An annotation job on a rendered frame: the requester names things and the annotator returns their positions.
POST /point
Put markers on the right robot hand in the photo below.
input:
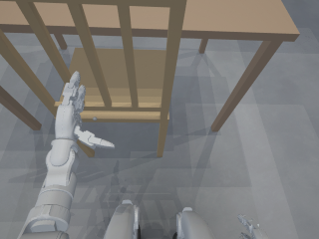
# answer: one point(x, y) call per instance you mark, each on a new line
point(252, 227)

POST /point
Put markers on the robot left thigh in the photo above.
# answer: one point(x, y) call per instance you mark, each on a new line
point(124, 222)

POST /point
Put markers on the table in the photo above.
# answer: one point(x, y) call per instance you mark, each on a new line
point(247, 20)

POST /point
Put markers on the robot left forearm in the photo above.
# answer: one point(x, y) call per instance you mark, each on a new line
point(52, 209)

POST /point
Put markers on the left robot hand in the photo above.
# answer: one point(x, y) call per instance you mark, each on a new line
point(68, 115)

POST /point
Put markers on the chair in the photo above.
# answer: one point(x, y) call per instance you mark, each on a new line
point(122, 85)

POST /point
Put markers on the robot thigh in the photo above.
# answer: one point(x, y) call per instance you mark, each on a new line
point(124, 222)
point(190, 225)

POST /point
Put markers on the robot right thigh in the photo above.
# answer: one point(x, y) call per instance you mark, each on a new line
point(190, 225)

